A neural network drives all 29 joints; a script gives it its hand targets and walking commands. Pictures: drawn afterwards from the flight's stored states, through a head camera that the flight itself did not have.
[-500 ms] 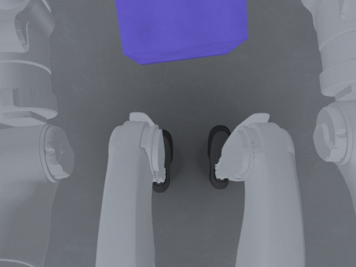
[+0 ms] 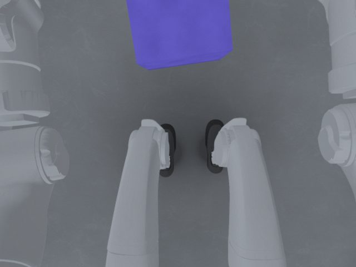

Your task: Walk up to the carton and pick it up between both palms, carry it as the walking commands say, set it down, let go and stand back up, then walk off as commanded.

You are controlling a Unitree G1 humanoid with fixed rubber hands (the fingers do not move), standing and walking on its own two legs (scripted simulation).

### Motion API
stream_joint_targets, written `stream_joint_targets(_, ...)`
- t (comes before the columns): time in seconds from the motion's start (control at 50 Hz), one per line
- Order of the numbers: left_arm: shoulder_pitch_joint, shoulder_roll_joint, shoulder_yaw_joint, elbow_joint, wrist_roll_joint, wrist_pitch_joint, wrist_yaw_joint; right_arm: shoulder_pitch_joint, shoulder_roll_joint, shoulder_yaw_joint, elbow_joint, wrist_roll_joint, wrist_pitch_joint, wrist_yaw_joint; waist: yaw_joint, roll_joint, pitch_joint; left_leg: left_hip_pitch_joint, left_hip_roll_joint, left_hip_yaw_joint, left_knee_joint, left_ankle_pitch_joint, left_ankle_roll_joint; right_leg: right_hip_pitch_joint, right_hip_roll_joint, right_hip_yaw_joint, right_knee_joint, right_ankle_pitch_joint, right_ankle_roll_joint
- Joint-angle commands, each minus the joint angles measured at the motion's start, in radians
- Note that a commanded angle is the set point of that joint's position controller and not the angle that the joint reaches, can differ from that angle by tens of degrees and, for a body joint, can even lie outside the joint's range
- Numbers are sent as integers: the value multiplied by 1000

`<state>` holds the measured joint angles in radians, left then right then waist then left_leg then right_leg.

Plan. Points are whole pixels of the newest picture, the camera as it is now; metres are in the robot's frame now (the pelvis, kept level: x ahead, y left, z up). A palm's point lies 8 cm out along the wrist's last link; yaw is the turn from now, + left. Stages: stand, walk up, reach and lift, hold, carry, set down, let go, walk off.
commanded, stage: set down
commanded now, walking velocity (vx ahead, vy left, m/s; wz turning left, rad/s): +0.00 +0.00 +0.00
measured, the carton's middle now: (179, 23) +0.59 +0.03 -0.45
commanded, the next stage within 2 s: let go in 0.20 s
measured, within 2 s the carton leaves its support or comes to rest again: neither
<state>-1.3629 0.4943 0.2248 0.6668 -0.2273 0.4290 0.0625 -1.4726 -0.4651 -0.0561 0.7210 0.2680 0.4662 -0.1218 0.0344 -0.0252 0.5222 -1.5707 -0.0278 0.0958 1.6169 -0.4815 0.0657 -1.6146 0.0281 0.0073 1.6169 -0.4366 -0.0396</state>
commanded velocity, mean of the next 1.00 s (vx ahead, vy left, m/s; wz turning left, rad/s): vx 0.00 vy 0.00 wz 0.00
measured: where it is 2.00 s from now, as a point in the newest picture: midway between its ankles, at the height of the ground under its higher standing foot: (190, 157)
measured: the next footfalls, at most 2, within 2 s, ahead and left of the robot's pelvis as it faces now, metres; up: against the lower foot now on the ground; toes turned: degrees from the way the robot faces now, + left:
none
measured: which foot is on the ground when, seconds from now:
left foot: down 0.00-1.00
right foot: down 0.00-1.00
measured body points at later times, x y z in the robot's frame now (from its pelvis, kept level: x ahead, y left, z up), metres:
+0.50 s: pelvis +0.04 +0.00 +0.10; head +0.33 -0.01 +0.45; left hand +0.55 +0.25 +0.02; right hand +0.58 -0.19 +0.02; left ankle +0.12 +0.09 -0.51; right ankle +0.14 -0.10 -0.51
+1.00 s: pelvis +0.12 +0.00 +0.19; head +0.25 -0.02 +0.62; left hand +0.40 +0.24 +0.12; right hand +0.40 -0.23 +0.09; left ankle +0.12 +0.09 -0.51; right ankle +0.14 -0.10 -0.51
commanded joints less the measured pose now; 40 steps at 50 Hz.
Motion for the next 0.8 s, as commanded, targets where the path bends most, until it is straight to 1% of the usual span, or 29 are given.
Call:
stream_joint_targets(0.0, -197, 236, 44, -154, -12, 2, -10, -202, -195, -76, -195, -86, -10, 19, 108, 29, -2222, 733, -35, -107, -374, 404, -83, 864, 51, 34, -296, 274, 20)
stream_joint_targets(0.02, -190, 235, 53, -145, -9, 0, -10, -207, -191, -68, -197, -80, -11, 24, 124, 25, -2222, 755, -33, -107, -397, 406, -83, 883, 49, 39, -318, 269, 22)
stream_joint_targets(0.04, -197, 228, 48, -136, -8, 1, -9, -201, -187, -65, -178, -87, -9, 27, 117, 18, -2214, 763, -30, -110, -419, 401, -82, 902, 49, 42, -341, 267, 23)
stream_joint_targets(0.06, -187, 229, 53, -116, -2, -1, -12, -201, -180, -60, -161, -85, -11, 32, 129, 18, -2176, 764, -29, -109, -444, 394, -83, 902, 47, 45, -365, 257, 25)
stream_joint_targets(0.08, -193, 218, 53, -96, 1, -3, -13, -197, -178, -61, -131, -88, -11, 38, 128, 21, -2149, 772, -24, -112, -468, 382, -84, 900, 45, 50, -389, 239, 25)
stream_joint_targets(0.1, -179, 199, 69, 13, 19, -9, -17, -175, -165, -67, -20, -103, -16, 48, 133, 22, -2000, 713, -17, -113, -490, 330, -87, 830, 36, 51, -417, 180, 24)
stream_joint_targets(0.14, -161, 162, 78, 78, 42, -37, -33, -149, -146, -77, 59, -123, -41, 72, 131, 27, -1862, 703, -12, -118, -533, 311, -85, 777, 31, 52, -456, 159, 23)
stream_joint_targets(0.16, -153, 149, 84, 83, 58, -59, -37, -145, -134, -79, 81, -131, -57, 81, 137, 35, -1817, 703, -9, -120, -538, 327, -90, 754, 30, 57, -465, 174, 22)
stream_joint_targets(0.18, -159, 135, 87, 91, 68, -84, -43, -138, -120, -72, 102, -139, -74, 89, 138, 25, -1780, 697, -6, -122, -538, 347, -89, 734, 27, 59, -471, 193, 24)
stream_joint_targets(0.22, -164, 117, 96, 113, 92, -123, -54, -130, -113, -74, 133, -155, -100, 101, 144, 20, -1707, 678, -2, -121, -555, 342, -90, 705, 21, 66, -494, 189, 21)
stream_joint_targets(0.24, -155, 102, 91, 114, 94, -139, -61, -124, -100, -76, 126, -160, -113, 106, 139, 15, -1696, 681, -2, -123, -566, 350, -88, 710, 20, 65, -503, 198, 21)
stream_joint_targets(0.28, -109, 86, 81, 168, 109, -155, -75, -91, -87, -94, 149, -190, -126, 110, 123, 21, -1614, 657, 1, -121, -596, 321, -87, 698, 14, 60, -527, 177, 22)
stream_joint_targets(0.3, -75, 75, 75, 201, 116, -159, -82, -56, -65, -95, 181, -206, -127, 111, 119, 21, -1573, 641, 2, -120, -612, 300, -85, 697, 11, 59, -538, 164, 24)
stream_joint_targets(0.32, -34, 70, 70, 215, 126, -164, -90, -22, -59, -105, 184, -228, -131, 111, 112, 15, -1536, 620, 3, -118, -629, 285, -84, 701, 9, 58, -549, 159, 26)
stream_joint_targets(0.36, 57, 69, 71, 230, 157, -180, -105, 62, -22, -129, 184, -262, -142, 103, 111, 15, -1501, 622, 2, -112, -658, 301, -82, 729, 9, 57, -567, 189, 33)
stream_joint_targets(0.4, 148, 71, 62, 216, 187, -198, -123, 167, 15, -155, 168, -300, -152, 85, 96, 16, -1487, 635, -2, -101, -679, 330, -79, 779, 10, 63, -590, 233, 40)
stream_joint_targets(0.44, 239, 64, 50, 169, 204, -215, -137, 258, 39, -163, 104, -324, -170, 69, 81, 20, -1518, 676, -7, -98, -696, 397, -78, 849, 9, 68, -604, 309, 45)
stream_joint_targets(0.46, 305, 60, 44, 117, 211, -225, -142, 326, 51, -157, 45, -330, -182, 60, 76, 17, -1564, 720, -11, -99, -705, 446, -77, 905, 9, 70, -613, 360, 48)
stream_joint_targets(0.5, 415, 51, 26, 21, 211, -241, -151, 416, 50, -136, -75, -332, -207, 47, 68, 22, -1644, 780, -15, -104, -721, 519, -77, 1012, 4, 80, -626, 457, 46)
stream_joint_targets(0.52, 457, 38, 8, -19, 202, -248, -157, 434, 61, -129, -132, -328, -217, 41, 64, 12, -1657, 790, -16, -110, -737, 550, -77, 1056, 5, 83, -634, 503, 44)
stream_joint_targets(0.54, 496, 34, -4, -63, 195, -251, -162, 468, 63, -123, -176, -322, -224, 38, 48, 13, -1666, 818, -15, -116, -751, 570, -74, 1091, 6, 85, -647, 528, 40)
stream_joint_targets(0.56, 575, 27, -13, -100, 194, -253, -169, 554, 69, -116, -229, -322, -228, 36, 40, 13, -1705, 864, -18, -116, -757, 596, -73, 1143, 6, 89, -663, 559, 40)
stream_joint_targets(0.58, 626, 13, -26, -133, 189, -257, -175, 608, 84, -106, -262, -315, -234, 38, 26, 13, -1698, 886, -15, -124, -769, 631, -72, 1164, 12, 87, -678, 592, 37)
stream_joint_targets(0.62, 675, -1, -40, -206, 185, -264, -185, 672, 90, -97, -311, -299, -248, 43, 11, 34, -1656, 948, -8, -140, -784, 679, -68, 1145, 20, 86, -709, 595, 32)
stream_joint_targets(0.66, 737, -25, -56, -247, 176, -276, -193, 736, 110, -80, -329, -291, -266, 53, 11, 63, -1569, 1012, 6, -165, -796, 748, -67, 1082, 27, 81, -739, 581, 28)
stream_joint_targets(0.72, 911, -70, -69, -253, 181, -299, -201, 912, 161, -40, -303, -271, -296, 75, 31, 109, -1445, 1137, 20, -190, -814, 822, -67, 1034, 23, 73, -794, 542, 23)
stream_joint_targets(0.74, 980, -88, -77, -243, 183, -308, -203, 980, 174, -34, -288, -274, -307, 82, 29, 105, -1407, 1158, 25, -195, -825, 828, -67, 1043, 21, 69, -813, 540, 22)
stream_joint_targets(0.76, 1045, -106, -83, -232, 192, -317, -203, 1049, 190, -23, -261, -270, -317, 89, 37, 116, -1362, 1170, 26, -196, -836, 825, -68, 1054, 15, 65, -830, 538, 21)
stream_joint_targets(0.78, 1096, -120, -92, -225, 195, -325, -203, 1104, 186, -27, -245, -274, -328, 93, 32, 110, -1320, 1181, 28, -196, -850, 807, -69, 1070, 13, 62, -854, 528, 22)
